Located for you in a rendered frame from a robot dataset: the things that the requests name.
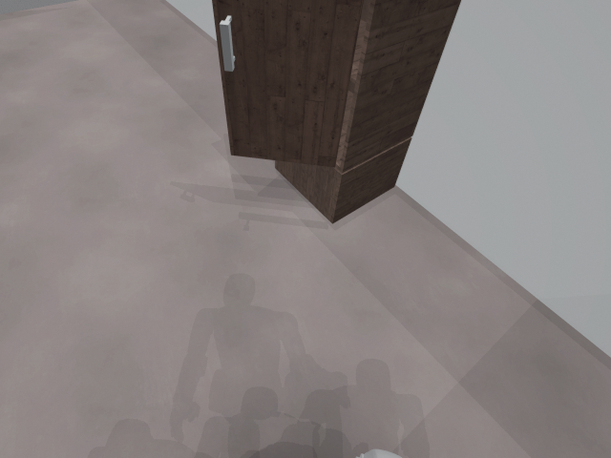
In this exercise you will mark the cupboard door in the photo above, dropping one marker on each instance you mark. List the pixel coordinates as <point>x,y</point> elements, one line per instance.
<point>286,97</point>

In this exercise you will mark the handle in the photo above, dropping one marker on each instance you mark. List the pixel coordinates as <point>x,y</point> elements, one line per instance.
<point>226,44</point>

